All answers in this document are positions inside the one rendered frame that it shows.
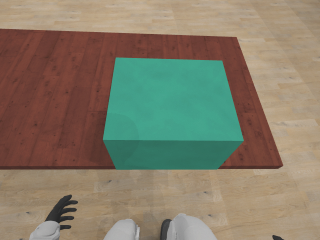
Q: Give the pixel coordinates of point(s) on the carton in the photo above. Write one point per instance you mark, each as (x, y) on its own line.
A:
(170, 114)

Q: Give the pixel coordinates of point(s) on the left robot forearm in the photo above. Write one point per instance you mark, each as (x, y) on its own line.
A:
(48, 230)

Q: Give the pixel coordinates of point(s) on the right robot shin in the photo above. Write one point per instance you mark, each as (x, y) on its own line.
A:
(168, 233)

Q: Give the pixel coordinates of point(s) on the left robot hand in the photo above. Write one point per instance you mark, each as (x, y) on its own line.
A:
(58, 210)

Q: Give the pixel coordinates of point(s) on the table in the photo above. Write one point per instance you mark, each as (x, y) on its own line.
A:
(55, 89)

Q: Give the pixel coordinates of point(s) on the robot right foot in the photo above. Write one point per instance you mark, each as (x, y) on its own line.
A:
(164, 229)

